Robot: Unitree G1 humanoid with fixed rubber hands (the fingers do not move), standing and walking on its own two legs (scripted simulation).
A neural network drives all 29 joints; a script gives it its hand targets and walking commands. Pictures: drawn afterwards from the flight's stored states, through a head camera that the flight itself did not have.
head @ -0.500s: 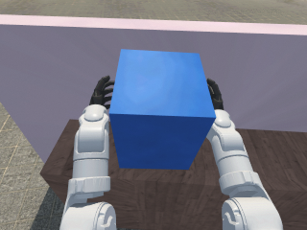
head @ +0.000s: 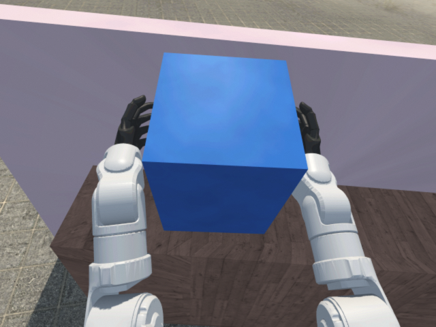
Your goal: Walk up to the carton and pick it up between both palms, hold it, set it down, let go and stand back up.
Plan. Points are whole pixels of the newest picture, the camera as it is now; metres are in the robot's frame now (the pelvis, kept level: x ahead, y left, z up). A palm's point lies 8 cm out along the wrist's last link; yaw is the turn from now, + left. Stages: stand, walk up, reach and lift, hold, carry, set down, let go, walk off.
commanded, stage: hold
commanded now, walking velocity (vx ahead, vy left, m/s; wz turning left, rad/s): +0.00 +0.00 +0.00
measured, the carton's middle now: (219, 153) +0.37 -0.02 +0.15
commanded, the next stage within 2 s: set down in 1.68 s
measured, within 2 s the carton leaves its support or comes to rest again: neither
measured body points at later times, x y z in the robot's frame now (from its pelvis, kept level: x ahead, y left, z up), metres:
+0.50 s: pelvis +0.01 -0.03 +0.00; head -0.02 -0.02 +0.45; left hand +0.38 +0.10 +0.19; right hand +0.38 -0.19 +0.17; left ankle +0.02 +0.12 -0.75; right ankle +0.05 -0.14 -0.75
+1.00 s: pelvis -0.01 +0.00 +0.00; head -0.05 +0.02 +0.45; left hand +0.35 +0.13 +0.18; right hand +0.34 -0.17 +0.17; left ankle +0.02 +0.12 -0.75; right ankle +0.05 -0.14 -0.75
